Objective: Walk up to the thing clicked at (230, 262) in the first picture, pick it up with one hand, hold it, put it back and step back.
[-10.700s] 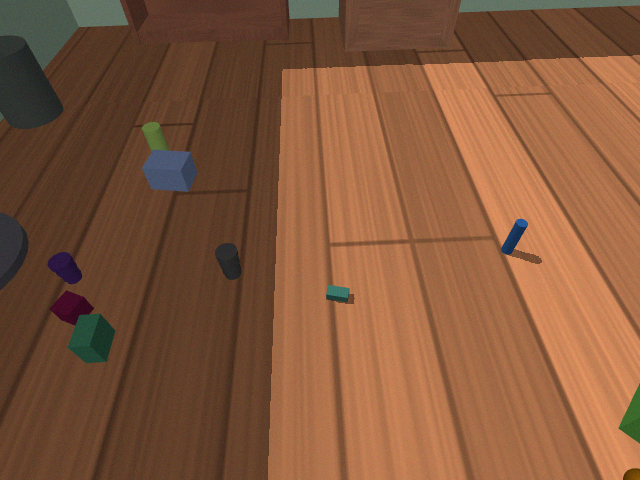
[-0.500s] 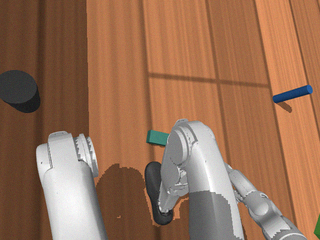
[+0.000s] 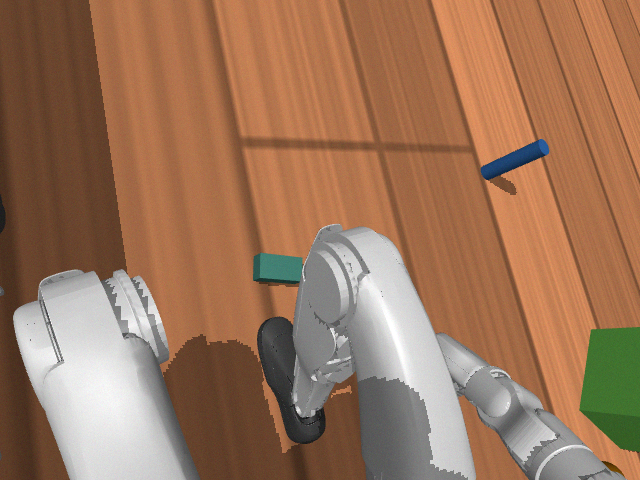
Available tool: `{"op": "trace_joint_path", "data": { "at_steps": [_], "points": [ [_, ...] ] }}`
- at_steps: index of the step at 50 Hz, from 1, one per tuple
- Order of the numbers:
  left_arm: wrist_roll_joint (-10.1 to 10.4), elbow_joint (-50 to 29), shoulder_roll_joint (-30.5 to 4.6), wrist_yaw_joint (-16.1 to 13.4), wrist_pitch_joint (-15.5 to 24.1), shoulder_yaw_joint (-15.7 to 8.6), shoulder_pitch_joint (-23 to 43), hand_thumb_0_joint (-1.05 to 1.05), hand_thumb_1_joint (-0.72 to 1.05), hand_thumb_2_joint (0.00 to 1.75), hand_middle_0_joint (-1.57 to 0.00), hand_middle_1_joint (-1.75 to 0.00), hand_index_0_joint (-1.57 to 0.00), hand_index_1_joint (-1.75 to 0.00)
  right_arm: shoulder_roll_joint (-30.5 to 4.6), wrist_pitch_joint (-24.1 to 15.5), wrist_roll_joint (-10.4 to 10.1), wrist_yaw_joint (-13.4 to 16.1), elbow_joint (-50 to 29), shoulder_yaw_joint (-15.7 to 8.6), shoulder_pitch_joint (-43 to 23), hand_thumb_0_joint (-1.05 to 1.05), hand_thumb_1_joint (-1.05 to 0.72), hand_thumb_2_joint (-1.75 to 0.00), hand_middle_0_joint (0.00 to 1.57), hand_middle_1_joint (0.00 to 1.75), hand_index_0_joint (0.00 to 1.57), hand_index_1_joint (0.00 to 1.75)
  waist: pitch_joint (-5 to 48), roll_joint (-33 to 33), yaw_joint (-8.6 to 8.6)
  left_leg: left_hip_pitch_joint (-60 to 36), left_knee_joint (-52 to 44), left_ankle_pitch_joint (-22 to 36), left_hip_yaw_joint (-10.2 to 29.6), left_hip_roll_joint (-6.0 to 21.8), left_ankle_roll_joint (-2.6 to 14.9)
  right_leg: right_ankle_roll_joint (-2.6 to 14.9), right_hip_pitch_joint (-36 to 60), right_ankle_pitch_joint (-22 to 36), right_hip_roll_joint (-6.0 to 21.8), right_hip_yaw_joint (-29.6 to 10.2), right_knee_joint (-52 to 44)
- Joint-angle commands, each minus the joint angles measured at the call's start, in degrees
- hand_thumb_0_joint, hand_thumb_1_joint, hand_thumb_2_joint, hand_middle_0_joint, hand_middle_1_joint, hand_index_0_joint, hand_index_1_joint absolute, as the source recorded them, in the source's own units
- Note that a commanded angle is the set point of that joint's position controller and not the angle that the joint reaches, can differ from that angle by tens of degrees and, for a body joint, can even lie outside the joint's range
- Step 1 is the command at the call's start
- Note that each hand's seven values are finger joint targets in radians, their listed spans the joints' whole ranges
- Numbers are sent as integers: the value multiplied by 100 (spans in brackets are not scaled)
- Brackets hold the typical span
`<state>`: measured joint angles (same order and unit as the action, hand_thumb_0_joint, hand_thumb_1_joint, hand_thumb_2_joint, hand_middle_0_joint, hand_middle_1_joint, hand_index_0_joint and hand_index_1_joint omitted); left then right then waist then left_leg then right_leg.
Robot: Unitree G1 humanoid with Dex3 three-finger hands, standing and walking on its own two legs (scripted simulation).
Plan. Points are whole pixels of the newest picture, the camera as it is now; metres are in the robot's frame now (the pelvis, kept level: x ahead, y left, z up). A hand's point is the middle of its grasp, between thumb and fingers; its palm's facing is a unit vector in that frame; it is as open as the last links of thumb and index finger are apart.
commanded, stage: close in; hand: left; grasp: from the side
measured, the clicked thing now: out of the picture +0.44 +0.30 -0.21
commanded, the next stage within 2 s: rest palm in 0.10 s
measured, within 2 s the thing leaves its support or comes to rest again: leaves its support in 1.40 s
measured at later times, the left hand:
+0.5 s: hand out of the picture +0.41 +0.29 -0.17, palm faces +0.37 -0.93 +0.00, open 16.1 cm
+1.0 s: hand out of the picture +0.43 +0.30 -0.17, palm faces +0.40 -0.92 -0.01, open 10.5 cm
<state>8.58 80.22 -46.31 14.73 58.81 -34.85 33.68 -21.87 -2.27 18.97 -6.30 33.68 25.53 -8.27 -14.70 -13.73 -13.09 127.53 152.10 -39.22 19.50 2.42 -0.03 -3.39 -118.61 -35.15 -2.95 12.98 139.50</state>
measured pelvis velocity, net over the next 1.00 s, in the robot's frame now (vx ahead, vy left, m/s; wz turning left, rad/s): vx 0.00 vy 0.01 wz -0.04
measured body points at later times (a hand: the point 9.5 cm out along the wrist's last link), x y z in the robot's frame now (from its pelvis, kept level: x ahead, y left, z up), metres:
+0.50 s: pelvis +0.00 +0.00 +0.00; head +0.21 +0.19 +0.34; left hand +0.39 +0.34 -0.16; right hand +0.17 -0.24 -0.03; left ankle +0.09 +0.13 -0.25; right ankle +0.14 -0.12 -0.25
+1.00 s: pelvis +0.00 +0.01 +0.00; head +0.22 +0.19 +0.33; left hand +0.41 +0.35 -0.17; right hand +0.16 -0.24 -0.03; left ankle +0.09 +0.13 -0.25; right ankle +0.14 -0.12 -0.25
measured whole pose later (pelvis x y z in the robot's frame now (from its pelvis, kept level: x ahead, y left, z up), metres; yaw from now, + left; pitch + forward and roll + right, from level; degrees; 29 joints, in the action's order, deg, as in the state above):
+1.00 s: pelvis +0.00 +0.01 +0.00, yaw -2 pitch +10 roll -18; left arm 4.8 86.3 -50.8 -0.1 64.1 -31.0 37.9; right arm -21.6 1.3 22.1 -7.4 31.7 31.1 -10.5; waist -18.7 -17.1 -14.9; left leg 126.2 153.5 -40.5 23.0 2.7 -0.2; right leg -4.3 -116.7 -34.5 -4.4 15.4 138.2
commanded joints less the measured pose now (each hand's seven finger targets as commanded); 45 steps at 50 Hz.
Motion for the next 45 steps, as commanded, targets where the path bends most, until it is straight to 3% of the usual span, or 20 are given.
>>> {"op": "trace_joint_path", "data": {
  "at_steps": [1, 4, 8, 9, 20, 22, 25, 26, 30, 31, 32, 33, 38, 45],
  "points": [
    [102, -621, -970, -194, 525, 114, 981, 0, -54, 4, -4, -6, -5, -5, -2034, 54, 13, 64, -238, -637, 91, 0, -93, -91, 20, 30, 20, 30, 3010, 2734, -483, -2170, -1958, 168, -437, 244, -131, 357, 1209, 502, -210, 650, -1041],
    [85, -640, -909, -327, 651, 230, 1093, 0, -52, 6, -4, -7, -4, -6, -2040, 97, 46, 52, -243, -570, 38, 0, -93, -91, 20, 30, 20, 30, 2947, 2849, -502, -2292, -1977, 370, -359, 261, -174, 362, 1210, 663, -212, 675, -953],
    [-28, -524, -1121, -577, 794, 150, 1183, 0, -49, 8, -3, -5, -3, -5, -2034, 170, 102, 23, -295, -459, -5, 0, -92, -91, 20, 30, 20, 30, 2818, 2829, -543, -2142, -1935, 279, -349, 258, -155, 350, 1325, 619, -230, 704, -984],
    [-42, -559, -1214, -633, 838, 83, 1087, 0, -49, 10, -4, -7, -4, -6, -2042, 183, 120, 16, -298, -442, -32, 0, -92, -90, 20, 30, 20, 30, 2784, 2884, -450, -2147, -1945, 249, -360, 270, -158, 357, 1339, 599, -239, 688, -977],
    [-233, -309, -1194, -1066, 986, 312, 1204, 0, -30, 20, -11, -10, -9, -11, -2094, 293, 234, -15, -321, -309, -125, 0, -90, -91, 20, 30, 20, 30, 2619, 2938, -672, -2194, -1941, 230, -238, 306, -176, 340, 1340, 675, -285, 812, -961],
    [-213, -260, -1158, -1131, 1000, 318, 1230, 0, -16, 29, -25, -24, -24, -24, -2075, 289, 235, -26, -305, -284, -132, 0, -90, -90, 20, 30, 20, 30, 2610, 2812, -742, -2112, -1879, 172, -242, 295, -147, 315, 1382, 662, -298, 822, -1015],
    [-192, -320, -1247, -1202, 1048, 308, 1255, 0, -8, 37, -31, -30, -30, -31, -2042, 280, 252, -27, -306, -249, -126, 0, -89, -90, 20, 30, 20, 30, 2721, 2749, -694, -2098, -1761, 226, -306, 283, -112, 305, 1498, 735, -331, 794, -1073],
    [-240, -246, -1198, -1208, 1051, 361, 1277, 0, -4, 39, -33, -32, -32, -33, -2068, 287, 265, -20, -287, -247, -108, 0, -89, -90, 20, 30, 20, 30, 2632, 2812, -768, -2154, -1826, 286, -234, 300, -144, 306, 1453, 786, -316, 827, -1022],
    [-305, -178, -1271, -1279, 1033, 369, 1321, 0, 7, 47, -39, -39, -38, -39, -2087, 327, 277, -20, -299, -221, -108, 0, -88, -90, 20, 30, 20, 30, 2603, 2890, -789, -2239, -1888, 365, -175, 329, -176, 314, 1451, 833, -319, 861, -993],
    [-315, -218, -1347, -1290, 1033, 358, 1330, 0, 9, 49, -41, -40, -39, -41, -2078, 344, 265, -21, -315, -222, -139, 0, -88, -90, 20, 30, 20, 30, 2571, 2896, -725, -2202, -1893, 280, -196, 331, -165, 326, 1413, 768, -331, 838, -1018],
    [-308, -198, -1311, -1309, 1037, 348, 1373, 0, 12, 52, -44, -44, -43, -44, -2085, 353, 276, -22, -320, -212, -149, 0, -88, -90, 20, 30, 20, 30, 2569, 2897, -789, -2228, -1900, 304, -168, 337, -174, 315, 1411, 786, -324, 866, -1009],
    [-306, -235, -1359, -1332, 1033, 337, 1376, 0, 14, 53, -46, -45, -45, -46, -2069, 353, 282, -27, -311, -203, -124, 0, -88, -90, 20, 30, 20, 30, 2639, 2907, -740, -2207, -1854, 316, -216, 324, -154, 316, 1501, 810, -341, 823, -1046],
    [-360, -214, -1391, -1366, 997, 382, 1451, 0, 30, 66, -59, -59, -58, -60, -2069, 385, 294, -10, -298, -189, -143, 0, -88, -90, 20, 30, 20, 30, 2569, 2966, -806, -2229, -1857, 377, -188, 347, -157, 315, 1446, 874, -345, 839, -1038],
    [-354, -225, -1453, -1436, 982, 361, 1667, 0, 36, 86, -84, -85, -83, -86, -2069, 421, 291, -7, -282, -176, -96, 0, -88, -90, 20, 30, 20, 30, 2627, 2929, -861, -2258, -1837, 452, -165, 359, -153, 318, 1475, 922, -351, 844, -1057]
  ]
}}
